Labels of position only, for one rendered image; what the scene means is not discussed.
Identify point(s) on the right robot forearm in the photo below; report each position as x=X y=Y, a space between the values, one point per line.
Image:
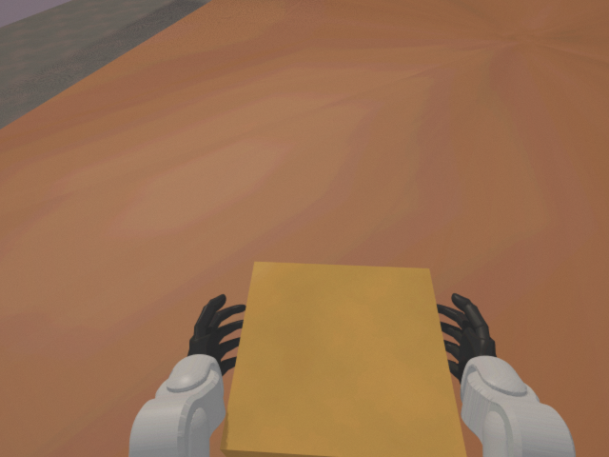
x=506 y=414

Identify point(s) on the robot right hand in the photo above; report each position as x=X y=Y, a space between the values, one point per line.
x=473 y=336

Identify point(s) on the left robot forearm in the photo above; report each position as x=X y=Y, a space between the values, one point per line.
x=187 y=408

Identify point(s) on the robot left hand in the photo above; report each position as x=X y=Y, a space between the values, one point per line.
x=207 y=335

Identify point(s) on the carton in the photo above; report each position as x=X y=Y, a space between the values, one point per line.
x=341 y=361

